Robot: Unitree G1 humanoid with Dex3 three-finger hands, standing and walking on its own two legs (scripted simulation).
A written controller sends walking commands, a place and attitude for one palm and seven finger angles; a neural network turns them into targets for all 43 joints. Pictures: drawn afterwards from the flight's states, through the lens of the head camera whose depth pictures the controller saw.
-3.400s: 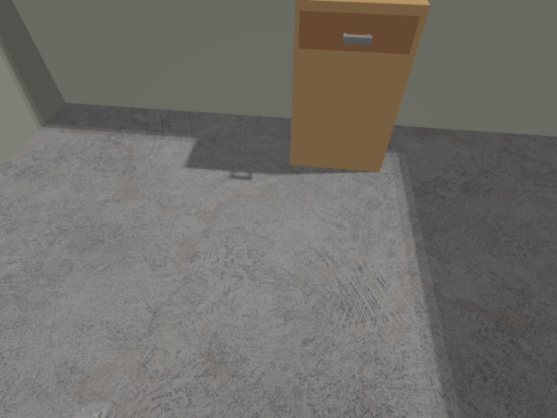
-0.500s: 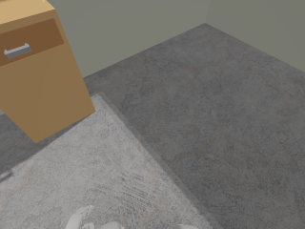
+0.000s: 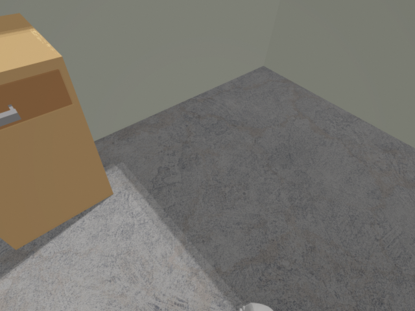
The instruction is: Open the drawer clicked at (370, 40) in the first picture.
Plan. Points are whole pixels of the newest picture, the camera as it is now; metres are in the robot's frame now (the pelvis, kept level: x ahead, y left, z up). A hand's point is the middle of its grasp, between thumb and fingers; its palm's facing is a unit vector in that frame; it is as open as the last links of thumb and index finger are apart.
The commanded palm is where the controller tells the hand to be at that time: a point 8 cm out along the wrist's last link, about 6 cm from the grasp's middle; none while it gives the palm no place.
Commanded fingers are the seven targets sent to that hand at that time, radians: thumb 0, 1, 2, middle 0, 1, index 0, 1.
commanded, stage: walk to a spot facing it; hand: left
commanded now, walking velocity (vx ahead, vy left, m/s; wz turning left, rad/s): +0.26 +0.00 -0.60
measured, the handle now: out of the picture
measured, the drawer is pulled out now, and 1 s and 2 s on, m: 0.00 0.00 0.00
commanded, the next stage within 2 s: turn to face it in 0.12 s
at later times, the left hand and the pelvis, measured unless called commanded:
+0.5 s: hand (184, 245) +0.31 +0.08 -0.16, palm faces -0.10 -0.98 -0.19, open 7.3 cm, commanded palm none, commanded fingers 0.00 0.90 0.90 -0.20 -0.30 -0.20 -0.30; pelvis +0.17 -0.08 -0.01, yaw -4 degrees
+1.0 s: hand (126, 283) +0.21 +0.20 -0.18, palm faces +0.26 -0.93 -0.27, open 7.4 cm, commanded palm none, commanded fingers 0.00 0.90 0.90 -0.20 -0.30 -0.20 -0.30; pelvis +0.20 -0.04 -0.01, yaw +12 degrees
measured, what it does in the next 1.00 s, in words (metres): walks ahead: right foot, then left foot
